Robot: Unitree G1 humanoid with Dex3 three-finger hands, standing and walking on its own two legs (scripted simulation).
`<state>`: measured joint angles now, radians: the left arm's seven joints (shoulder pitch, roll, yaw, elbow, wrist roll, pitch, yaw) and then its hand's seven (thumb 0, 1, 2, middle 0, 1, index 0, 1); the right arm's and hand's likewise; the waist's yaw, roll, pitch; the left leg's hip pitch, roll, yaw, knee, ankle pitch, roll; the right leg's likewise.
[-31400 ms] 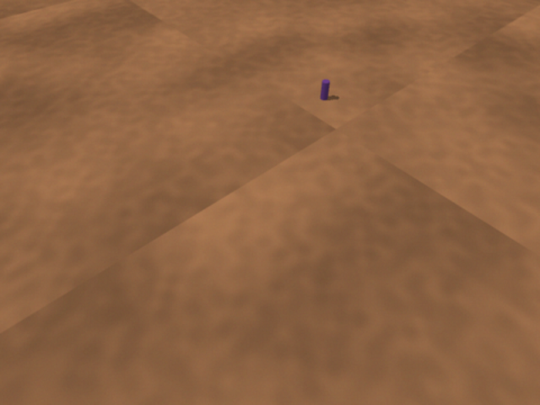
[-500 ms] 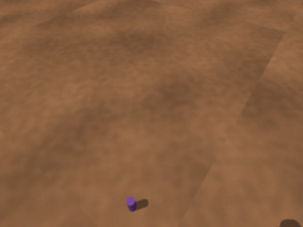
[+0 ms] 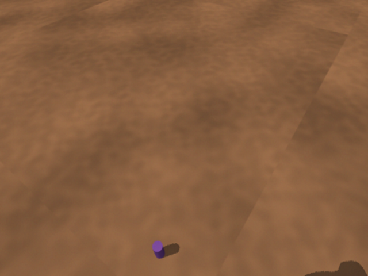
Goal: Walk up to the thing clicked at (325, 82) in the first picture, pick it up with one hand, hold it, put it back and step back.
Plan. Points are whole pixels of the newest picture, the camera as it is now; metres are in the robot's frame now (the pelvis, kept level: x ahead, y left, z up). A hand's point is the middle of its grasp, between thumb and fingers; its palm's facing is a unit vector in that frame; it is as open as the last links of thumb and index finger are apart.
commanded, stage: stand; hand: left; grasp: from the side
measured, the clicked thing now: (158, 249) +0.36 +0.15 -0.72
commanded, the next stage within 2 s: step back in 0.26 s
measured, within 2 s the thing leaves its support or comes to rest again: neither
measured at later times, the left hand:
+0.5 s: hand out of the picture +0.08 +0.28 -0.17, palm faces -0.03 -0.92 -0.38, open 7.4 cm
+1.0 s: hand out of the picture +0.02 +0.30 -0.18, palm faces -0.10 -0.92 -0.38, open 7.4 cm
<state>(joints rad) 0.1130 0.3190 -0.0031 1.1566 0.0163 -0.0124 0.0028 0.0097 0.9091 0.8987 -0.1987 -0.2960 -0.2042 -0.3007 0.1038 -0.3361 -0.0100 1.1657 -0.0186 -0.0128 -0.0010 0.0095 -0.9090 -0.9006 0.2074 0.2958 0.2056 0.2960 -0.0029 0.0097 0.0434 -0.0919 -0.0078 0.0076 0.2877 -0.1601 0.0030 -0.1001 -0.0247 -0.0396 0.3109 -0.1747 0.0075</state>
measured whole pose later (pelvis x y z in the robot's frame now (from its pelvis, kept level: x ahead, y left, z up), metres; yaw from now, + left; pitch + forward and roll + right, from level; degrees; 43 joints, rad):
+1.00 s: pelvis -0.10 +0.04 -0.03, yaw -4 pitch -2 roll +0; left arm 0.11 0.35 0.07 0.90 0.03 0.04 0.01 0.01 0.91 0.90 -0.20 -0.30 -0.20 -0.30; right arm 0.10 -0.37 -0.05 0.88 -0.02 0.03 -0.02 0.01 -0.90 -0.90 0.21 0.30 0.21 0.30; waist -0.02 0.02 0.21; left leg -0.34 -0.01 0.05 0.69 -0.31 0.05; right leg -0.26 0.04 0.06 0.65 -0.35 -0.01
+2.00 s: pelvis -0.37 +0.05 -0.02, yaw -4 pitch -1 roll +2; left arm 0.19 0.34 0.08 0.80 0.05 0.06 -0.01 0.01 0.91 0.90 -0.20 -0.30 -0.21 -0.30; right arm 0.20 -0.41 -0.05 0.86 0.00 0.03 -0.03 0.01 -0.91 -0.90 0.21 0.30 0.21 0.30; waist 0.01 0.02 0.13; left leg -0.43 -0.11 -0.11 1.08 -0.48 -0.02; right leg -0.32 -0.02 0.05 0.60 -0.27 -0.01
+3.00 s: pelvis -0.66 +0.00 -0.02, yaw +2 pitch -3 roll +1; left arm 0.24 0.39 0.08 0.91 0.04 0.04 -0.02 0.01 0.91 0.90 -0.20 -0.30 -0.20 -0.30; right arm 0.32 -0.36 -0.05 0.98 -0.05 -0.01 0.01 0.01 -0.91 -0.90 0.21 0.30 0.21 0.30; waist 0.00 -0.02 0.03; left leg -0.18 -0.04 -0.02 0.57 -0.35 0.04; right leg -0.38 -0.04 -0.02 0.81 -0.45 -0.02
